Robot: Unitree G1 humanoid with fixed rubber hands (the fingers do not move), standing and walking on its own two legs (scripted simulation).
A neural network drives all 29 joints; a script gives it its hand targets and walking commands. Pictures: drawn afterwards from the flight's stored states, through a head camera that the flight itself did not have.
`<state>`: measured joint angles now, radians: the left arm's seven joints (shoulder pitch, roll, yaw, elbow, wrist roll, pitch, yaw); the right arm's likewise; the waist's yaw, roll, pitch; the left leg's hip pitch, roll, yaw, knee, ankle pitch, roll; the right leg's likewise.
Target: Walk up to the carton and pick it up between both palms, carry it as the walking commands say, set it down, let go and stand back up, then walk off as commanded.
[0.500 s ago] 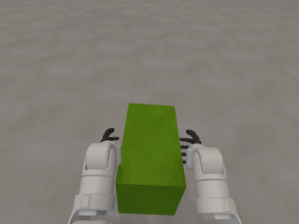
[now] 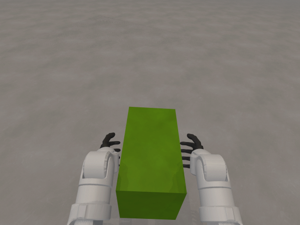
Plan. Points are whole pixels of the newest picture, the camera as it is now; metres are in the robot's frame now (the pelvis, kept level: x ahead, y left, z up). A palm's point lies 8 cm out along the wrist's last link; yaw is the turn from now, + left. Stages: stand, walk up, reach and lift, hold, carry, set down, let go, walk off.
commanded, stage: carry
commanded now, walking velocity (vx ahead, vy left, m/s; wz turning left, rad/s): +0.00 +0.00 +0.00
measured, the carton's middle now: (150, 158) +0.35 +0.00 -0.01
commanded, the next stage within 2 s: none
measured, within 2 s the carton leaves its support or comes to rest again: neither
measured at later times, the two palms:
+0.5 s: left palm (86, 137) +0.32 +0.18 +0.11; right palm (173, 132) +0.36 -0.06 +0.10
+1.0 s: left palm (63, 99) +0.52 +0.32 +0.08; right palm (127, 90) +0.61 +0.10 +0.06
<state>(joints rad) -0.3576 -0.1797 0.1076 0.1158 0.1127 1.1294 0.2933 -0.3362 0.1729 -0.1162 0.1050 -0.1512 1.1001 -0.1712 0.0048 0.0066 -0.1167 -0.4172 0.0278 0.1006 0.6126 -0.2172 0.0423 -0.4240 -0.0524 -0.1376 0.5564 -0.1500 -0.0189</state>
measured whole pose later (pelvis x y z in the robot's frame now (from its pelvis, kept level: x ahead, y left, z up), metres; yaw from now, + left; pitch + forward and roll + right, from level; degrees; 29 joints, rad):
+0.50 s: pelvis +0.05 +0.02 +0.02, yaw +8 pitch +3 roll -2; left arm -0.45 -0.22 0.18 0.04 0.10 1.36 0.40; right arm -0.44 0.21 -0.15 0.07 -0.09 1.32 -0.33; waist -0.01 0.04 -0.12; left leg -0.30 0.01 0.05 0.45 -0.21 0.05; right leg -0.39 -0.07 -0.12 0.67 -0.43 0.07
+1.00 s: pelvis +0.28 +0.09 +0.01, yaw +24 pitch +3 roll +1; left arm -0.46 -0.22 0.17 -0.03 0.09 1.28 0.38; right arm -0.46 0.22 -0.14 -0.04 -0.11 1.28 -0.34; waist -0.04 0.04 0.02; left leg -0.20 -0.02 0.05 0.50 -0.36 0.02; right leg -0.37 -0.07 -0.06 0.66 -0.45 0.07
